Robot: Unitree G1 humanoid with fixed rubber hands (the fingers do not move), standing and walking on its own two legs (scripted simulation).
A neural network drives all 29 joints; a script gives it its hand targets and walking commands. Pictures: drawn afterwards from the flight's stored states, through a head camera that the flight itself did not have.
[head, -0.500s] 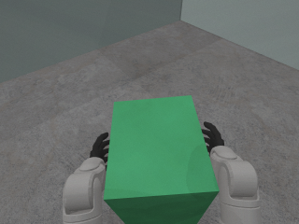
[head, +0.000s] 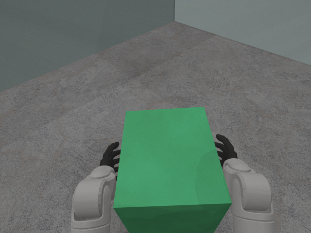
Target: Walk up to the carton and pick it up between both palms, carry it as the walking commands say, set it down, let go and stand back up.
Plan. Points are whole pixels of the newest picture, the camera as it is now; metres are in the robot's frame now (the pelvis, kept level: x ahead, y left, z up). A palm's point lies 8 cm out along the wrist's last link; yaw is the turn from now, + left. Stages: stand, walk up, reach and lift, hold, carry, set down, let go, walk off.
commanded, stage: carry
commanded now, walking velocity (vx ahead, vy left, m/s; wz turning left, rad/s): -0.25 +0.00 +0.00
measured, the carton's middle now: (168, 180) +0.27 -0.01 +0.01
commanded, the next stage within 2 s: none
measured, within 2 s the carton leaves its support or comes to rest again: neither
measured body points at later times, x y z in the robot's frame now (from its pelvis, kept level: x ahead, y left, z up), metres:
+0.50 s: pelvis -0.19 +0.04 +0.01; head -0.16 +0.07 +0.45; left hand +0.06 +0.22 +0.06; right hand +0.11 -0.06 +0.08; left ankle -0.18 +0.13 -0.73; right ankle -0.16 -0.10 -0.66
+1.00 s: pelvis -0.39 +0.03 +0.01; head -0.38 +0.00 +0.46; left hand -0.11 +0.15 +0.09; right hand -0.11 -0.13 +0.08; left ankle -0.40 +0.16 -0.64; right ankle -0.38 -0.08 -0.73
